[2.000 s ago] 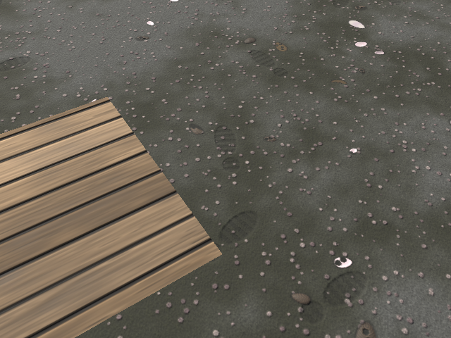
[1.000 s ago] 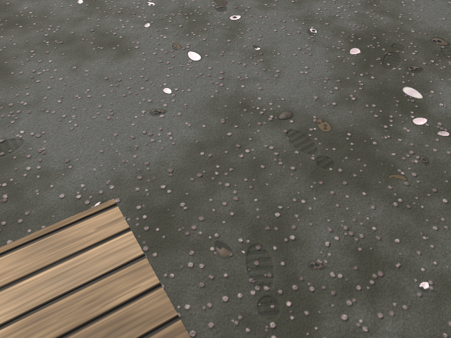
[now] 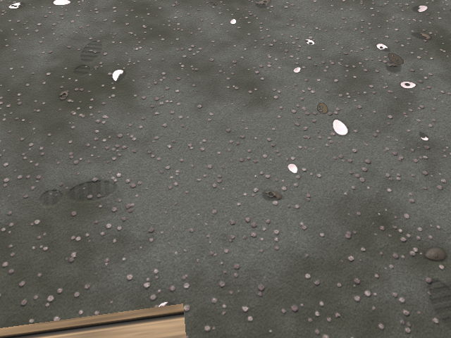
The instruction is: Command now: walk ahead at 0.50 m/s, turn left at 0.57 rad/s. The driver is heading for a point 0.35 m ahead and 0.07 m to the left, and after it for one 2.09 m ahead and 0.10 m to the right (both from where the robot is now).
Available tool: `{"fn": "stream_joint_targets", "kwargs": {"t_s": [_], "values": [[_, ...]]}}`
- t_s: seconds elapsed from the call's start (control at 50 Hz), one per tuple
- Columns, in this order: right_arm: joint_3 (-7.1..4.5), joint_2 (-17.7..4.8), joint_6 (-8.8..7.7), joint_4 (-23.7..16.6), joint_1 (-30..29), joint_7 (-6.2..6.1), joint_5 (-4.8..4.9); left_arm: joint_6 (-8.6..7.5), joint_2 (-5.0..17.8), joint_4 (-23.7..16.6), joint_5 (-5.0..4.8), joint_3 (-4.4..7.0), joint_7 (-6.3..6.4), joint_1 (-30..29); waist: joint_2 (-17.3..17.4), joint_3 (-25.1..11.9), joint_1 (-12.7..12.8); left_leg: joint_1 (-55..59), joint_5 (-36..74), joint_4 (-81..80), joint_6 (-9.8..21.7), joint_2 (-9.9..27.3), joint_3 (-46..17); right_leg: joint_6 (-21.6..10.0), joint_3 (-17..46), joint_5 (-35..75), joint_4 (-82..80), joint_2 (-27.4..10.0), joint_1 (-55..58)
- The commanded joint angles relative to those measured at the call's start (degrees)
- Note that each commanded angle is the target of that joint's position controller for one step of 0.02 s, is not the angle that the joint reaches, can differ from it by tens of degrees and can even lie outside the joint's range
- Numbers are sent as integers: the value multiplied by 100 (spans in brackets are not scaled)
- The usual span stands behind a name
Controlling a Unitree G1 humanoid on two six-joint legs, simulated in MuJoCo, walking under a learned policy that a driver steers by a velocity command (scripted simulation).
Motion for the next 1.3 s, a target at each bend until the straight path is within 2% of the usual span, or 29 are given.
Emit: {"fn": "stream_joint_targets", "kwargs": {"t_s": [0.02, 0.1, 0.16, 0.22, 0.26, 0.28, 0.3, 0.32, 0.34, 0.36, 0.38, 0.4, 0.46, 0.58, 0.64, 0.7, 0.74, 0.78, 0.8, 0.82, 0.84, 0.86, 0.9, 0.96, 1.02, 1.12, 1.22, 1.26, 1.3], "values": [[-217, -940, -125, -490, -129, -130, 13, 71, 437, -356, 100, 121, 42, 64, 191, -429, 212, 303, 1657, -1114, 1112, 1494, -1548, 239, -5, 646, -860, -81, -394], [-238, -989, -56, -459, 171, -216, 59, 43, 255, -619, 61, 27, -8, -766, 478, -295, -127, 36, 977, -996, 722, 1096, -1210, 303, -88, 2154, -2669, 291, -5], [-240, -987, -18, -376, 440, -213, 82, -6, 349, -808, -27, 30, -73, -1140, 615, -271, -293, 193, 549, -791, 607, 1214, -1521, 245, -29, 2431, -3243, 462, 231], [-227, -926, 33, -369, 528, -247, 83, -95, 583, -883, -47, 99, -147, -1109, 738, -316, -214, 707, 380, -276, 527, 1421, -2054, 84, 114, 1894, -3601, 515, 366], [-213, -885, 71, -437, 398, -267, 66, -167, 701, -773, -50, 171, -154, -600, 909, -439, 102, 771, 624, 177, 397, 1364, -2238, -112, 3, 1566, -3852, 570, 1027], [-144, -702, 64, -507, 334, -258, 46, -201, 874, -644, 15, 258, -124, -11, 852, -818, 392, 555, 888, 846, 215, 1076, -2059, -305, 74, 1589, -3899, 403, 1989], [-19, -386, 42, -638, 339, -239, -39, -209, 1203, -562, 101, 344, -78, 900, 244, -1615, 754, -186, 160, 2445, -24, 696, -1547, -670, 1002, 1327, -3781, -575, 3487], [74, -78, -21, -805, 1221, -229, 140, -122, 1637, -355, 150, 449, -93, 1400, -1826, -2264, 337, -2262, -2510, 4284, -407, -42, -868, -1657, 3772, 202, -4343, -1864, 5251], [-22, -730, -21, -647, 1185, -250, 212, -92, 1074, -443, -3, 335, -118, 1273, -1284, -1914, 471, -3019, -2428, 5072, -477, 457, -1015, -1598, 4241, -1116, -4619, -1922, 5092], [-111, -1051, 15, -714, 540, -245, 167, -44, 690, -538, -22, 229, -88, 1013, -707, -1181, 639, -3197, -1872, 5248, -507, 666, -902, -1310, 3254, -1076, -4691, -1648, 4396], [-118, -1005, 48, -785, 219, -254, 99, 6, 599, -576, 36, 177, -77, 715, -329, -767, 544, -2997, -1443, 5143, -531, 872, -715, -1141, 2478, -379, -4777, -1392, 3653], [-131, -926, 55, -863, 24, -235, 38, 39, 481, -542, 64, 136, -70, 532, -313, -447, 440, -2862, -1169, 4872, -537, 1024, -701, -1092, 1947, 206, -4908, -1168, 3091], [-93, -575, 142, -947, 111, -159, 132, -6, 431, -439, 55, 122, -53, 474, -557, -293, 228, -2457, -892, 4430, -544, 1282, -536, -1077, 943, 1005, -5305, -909, 2482], [33, -300, 134, -1198, -476, -96, 54, -8, 737, -196, 22, 206, -58, 746, -223, -212, 328, -2517, 310, 2884, -636, 1290, -423, -1199, -110, 2124, -5552, -860, 2570], [121, -195, 16, -1335, -1110, 10, 22, 84, 863, -60, -113, 195, -84, 951, -205, 12, 475, -2126, 770, 1757, -588, 1158, 41, -1156, -328, 2164, -5531, -703, 2540], [111, -301, -74, -1491, -1556, 99, 73, 184, 1064, 79, -189, 223, -104, 1279, -308, 131, 567, -1910, 505, 1103, -545, 992, 150, -1129, -84, 2349, -5321, -916, 2888], [30, -513, -121, -1475, -1376, 116, 82, 252, 1176, 154, -214, 243, -84, 1306, -474, 8, 339, -1426, 199, 705, -425, 840, 160, -1014, 49, 2820, -4942, -1033, 3111], [-209, -951, -137, -1090, -93, 40, 6, 271, 1043, 186, -214, 172, -60, 1255, -414, -822, -401, 712, 530, 361, -152, 643, 290, -704, -309, 3885, -3408, -623, 2644], [-349, -1407, -104, -934, 941, -61, -111, 228, 641, 14, -48, 12, -65, 1214, 153, -1751, -812, 2512, 881, 675, 220, 1773, -823, -424, -547, 2294, -1643, -290, 1425], [-379, -1810, -66, -931, 1041, -93, -185, 126, -9, -121, -54, -181, -91, 1847, 1670, -2559, -406, 3957, 158, 125, 1045, 3189, -3314, -105, -340, -1394, 249, 576, -541], [-259, -1277, -71, -930, 1080, -75, -166, 77, 624, -30, -224, -16, -97, 1538, 1121, -2452, -659, 3608, -413, -269, 1004, 3082, -3588, -113, 335, -1484, 955, 403, -1047], [-165, -1031, -93, -866, 803, -74, -99, 78, 806, -196, -309, 60, -101, 1123, 1045, -1561, -575, 2991, -286, -370, 794, 2876, -2671, -148, 240, -1052, 1094, 179, -1443], [-48, -627, -148, -815, 123, -38, -66, 166, 715, -224, -170, 86, -61, 859, 804, -790, -199, 1637, 149, -770, 581, 2419, -1566, -115, 144, -232, 636, -172, -1098], [-59, -499, -299, -696, -291, -49, -120, 410, 368, -185, -194, 67, -61, 1075, 746, -441, 196, 711, 577, -1386, 551, 2289, -731, -15, 196, 286, 341, -308, -505], [-129, -628, -353, -526, -271, -132, -156, 500, 278, -354, -141, 65, -59, 738, 499, -178, 225, 696, 964, -1590, 531, 2292, -91, 69, 286, 889, -215, -311, -837], [-224, -911, -288, -326, -46, -226, -106, 459, 133, -642, -100, -22, -249, -116, 361, 84, -54, 919, 1012, -1645, 321, 2187, 819, -39, -112, 2059, -1825, -174, -673], [-330, -1149, -120, -112, 207, -236, 60, 484, 289, -994, -99, 6, -381, -667, 387, 253, -170, 1769, 1563, -1175, 130, 2431, 1143, -390, -497, 1333, -2526, -8, -696], [-373, -1331, -36, -112, 120, -251, 114, 506, 472, -1018, -99, 114, -385, -330, 554, -96, 105, 1939, 3503, -316, -7, 2398, 1317, -627, -872, 742, -2568, 384, 27], [-301, -1213, 31, -146, 89, -263, 133, 539, 1062, -593, -143, 462, -285, 1322, 336, -1002, 954, 1125, 3966, 2049, -376, 1964, 1621, -1010, -994, 1074, -3043, 963, 2478]]}}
